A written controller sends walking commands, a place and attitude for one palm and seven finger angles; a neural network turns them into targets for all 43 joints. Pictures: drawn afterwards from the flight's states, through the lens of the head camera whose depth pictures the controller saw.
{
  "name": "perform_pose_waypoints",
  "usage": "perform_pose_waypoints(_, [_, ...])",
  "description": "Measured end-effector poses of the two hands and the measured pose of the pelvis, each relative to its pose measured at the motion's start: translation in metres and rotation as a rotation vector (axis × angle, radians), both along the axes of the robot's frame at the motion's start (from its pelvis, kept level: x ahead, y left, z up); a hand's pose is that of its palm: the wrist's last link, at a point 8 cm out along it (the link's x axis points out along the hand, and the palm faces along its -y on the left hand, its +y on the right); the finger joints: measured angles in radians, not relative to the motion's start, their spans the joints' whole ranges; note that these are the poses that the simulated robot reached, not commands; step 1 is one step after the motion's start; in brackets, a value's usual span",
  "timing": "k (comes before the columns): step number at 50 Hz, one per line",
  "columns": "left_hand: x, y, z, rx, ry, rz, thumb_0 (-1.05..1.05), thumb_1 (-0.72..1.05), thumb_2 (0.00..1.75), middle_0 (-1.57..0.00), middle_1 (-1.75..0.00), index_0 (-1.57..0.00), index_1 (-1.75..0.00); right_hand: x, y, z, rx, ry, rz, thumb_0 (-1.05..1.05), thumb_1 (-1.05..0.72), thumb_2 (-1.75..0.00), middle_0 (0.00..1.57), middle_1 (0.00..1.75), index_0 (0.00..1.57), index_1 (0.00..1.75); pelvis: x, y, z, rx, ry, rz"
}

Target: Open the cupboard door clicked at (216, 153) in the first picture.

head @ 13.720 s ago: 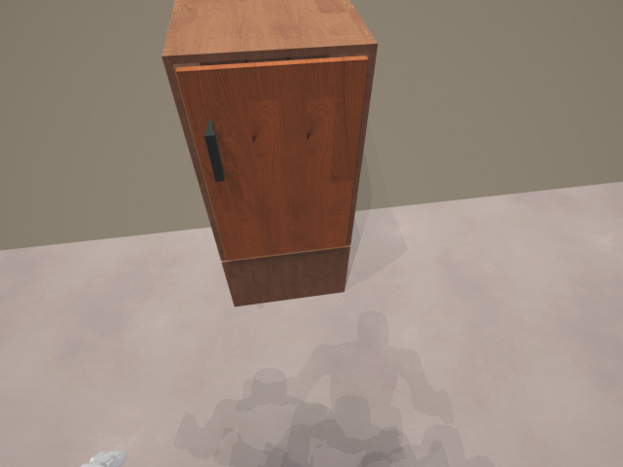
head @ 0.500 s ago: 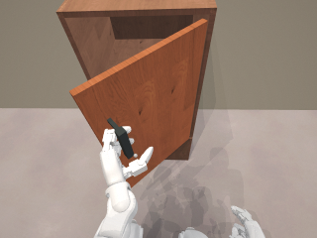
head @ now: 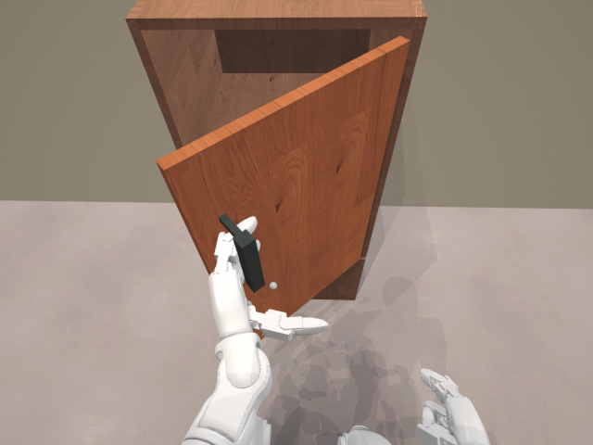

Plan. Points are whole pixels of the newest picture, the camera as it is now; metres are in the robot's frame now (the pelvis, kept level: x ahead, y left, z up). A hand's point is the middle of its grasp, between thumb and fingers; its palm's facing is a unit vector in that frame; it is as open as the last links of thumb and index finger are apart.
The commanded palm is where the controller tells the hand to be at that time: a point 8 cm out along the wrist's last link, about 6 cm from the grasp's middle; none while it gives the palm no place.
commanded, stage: slide the hand sideways off the handle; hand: left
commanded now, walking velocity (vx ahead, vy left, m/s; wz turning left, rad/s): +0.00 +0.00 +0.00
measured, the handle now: (241, 254) +0.36 +0.09 +0.05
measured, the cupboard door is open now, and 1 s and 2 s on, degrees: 42 46 46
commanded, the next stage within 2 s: draw the hand back to the body in 1.26 s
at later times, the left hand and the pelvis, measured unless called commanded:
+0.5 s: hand (271, 318) +0.27 +0.05 +0.04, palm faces -0.10 -0.99 +0.04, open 16.3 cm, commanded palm +0.25 +0.11 +0.04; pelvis -0.01 +0.04 -0.01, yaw -2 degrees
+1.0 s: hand (233, 351) +0.23 +0.09 +0.04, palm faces -0.06 -1.00 +0.02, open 16.2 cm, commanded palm +0.20 +0.15 +0.04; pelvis +0.01 +0.03 -0.01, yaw -1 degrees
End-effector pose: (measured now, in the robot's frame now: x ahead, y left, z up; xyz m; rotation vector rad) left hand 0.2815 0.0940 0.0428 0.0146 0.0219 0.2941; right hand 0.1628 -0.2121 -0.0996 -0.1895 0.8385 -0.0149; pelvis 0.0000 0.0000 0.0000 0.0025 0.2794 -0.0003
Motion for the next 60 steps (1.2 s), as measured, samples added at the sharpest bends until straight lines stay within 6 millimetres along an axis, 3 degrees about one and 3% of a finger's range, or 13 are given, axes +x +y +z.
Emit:
perform_pose_waypoints(5, [0.000, 0.003, -0.001, 0.010, -0.005, -0.024, -0.01, -0.50, 0.30, -0.33, -0.63, -0.35, -0.60, 0.004, 0.011, 0.001, 0.003, -0.011, 0.022, 0.01, -0.91, -0.89, 0.20, 0.30, 0.20, 0.30, -0.003, 0.007, -0.002, -0.008, -0.004, 0.002])
perform_pose_waypoints(11, [-0.008, 0.016, -0.002, 0.024, -0.045, -0.373, -0.01, -0.50, 0.30, -0.23, -0.48, -0.18, -0.45, -0.004, 0.016, 0.000, 0.011, -0.013, 0.005, 0.01, -0.91, -0.89, 0.20, 0.30, 0.21, 0.30, -0.007, 0.017, -0.006, -0.019, -0.006, 0.009])
perform_pose_waypoints(14, [-0.011, 0.015, -0.001, -0.030, -0.042, -0.436, -0.01, -0.51, 0.30, -0.19, -0.41, -0.15, -0.39, -0.012, 0.017, 0.000, 0.010, -0.011, -0.019, 0.01, -0.91, -0.89, 0.20, 0.30, 0.21, 0.30, -0.009, 0.024, -0.007, -0.024, -0.014, 0.003])
perform_pose_waypoints(25, [-0.025, 0.009, -0.002, -0.050, -0.035, -0.396, -0.01, -0.51, 0.30, -0.12, -0.31, -0.16, -0.31, -0.022, 0.026, 0.005, 0.002, 0.002, -0.045, 0.02, -0.91, -0.89, 0.20, 0.30, 0.20, 0.30, -0.006, 0.037, -0.009, -0.022, -0.006, -0.026])
perform_pose_waypoints(40, [-0.052, 0.036, -0.001, -0.057, -0.001, -0.359, -0.01, -0.51, 0.30, -0.15, -0.30, -0.17, -0.31, 0.011, 0.037, 0.014, 0.017, -0.065, -0.010, 0.02, -0.91, -0.89, 0.20, 0.30, 0.20, 0.30, 0.004, 0.036, -0.009, -0.027, -0.002, -0.021])
perform_pose_waypoints(49, [-0.066, 0.049, -0.005, -0.041, 0.014, -0.351, -0.01, -0.51, 0.30, -0.15, -0.30, -0.17, -0.31, 0.027, 0.029, 0.012, 0.006, -0.097, 0.005, 0.01, -0.91, -0.89, 0.20, 0.30, 0.21, 0.30, 0.008, 0.027, -0.014, -0.025, 0.013, -0.013])
perform_pose_waypoints(60, [-0.088, 0.069, -0.003, -0.029, 0.031, -0.315, -0.01, -0.50, 0.30, -0.15, -0.30, -0.16, -0.30, 0.024, 0.011, 0.008, -0.006, -0.104, -0.015, 0.02, -0.91, -0.89, 0.20, 0.30, 0.21, 0.30, 0.010, 0.016, -0.018, -0.020, 0.022, -0.009])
